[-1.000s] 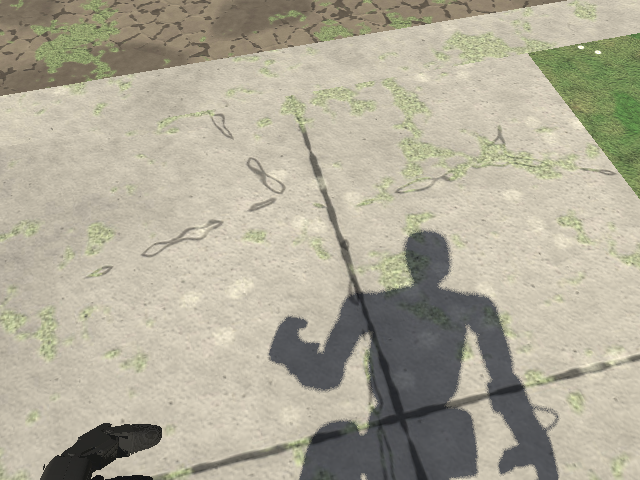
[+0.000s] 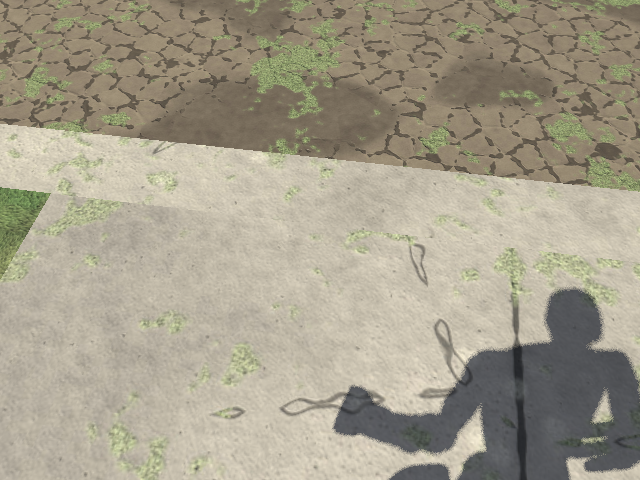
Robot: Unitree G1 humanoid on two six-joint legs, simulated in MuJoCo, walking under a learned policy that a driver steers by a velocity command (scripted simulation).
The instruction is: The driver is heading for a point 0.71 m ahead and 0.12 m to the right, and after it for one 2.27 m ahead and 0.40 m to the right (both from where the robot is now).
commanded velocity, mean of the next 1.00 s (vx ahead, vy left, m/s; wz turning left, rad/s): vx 0.03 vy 0.00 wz -0.34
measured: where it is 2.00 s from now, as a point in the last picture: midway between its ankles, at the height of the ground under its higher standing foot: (329, 437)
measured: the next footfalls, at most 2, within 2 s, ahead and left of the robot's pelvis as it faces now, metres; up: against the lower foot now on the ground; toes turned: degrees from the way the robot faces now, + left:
left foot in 0.36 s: +0.16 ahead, +0.14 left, +0.00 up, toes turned -18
right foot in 0.76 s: +0.05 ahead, -0.10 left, +0.00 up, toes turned -24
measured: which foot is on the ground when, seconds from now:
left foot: up 0.00-0.34, down 0.36-0.76, up 0.78-1.00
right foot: down 0.00-0.36, up 0.38-0.74, down 0.76-1.00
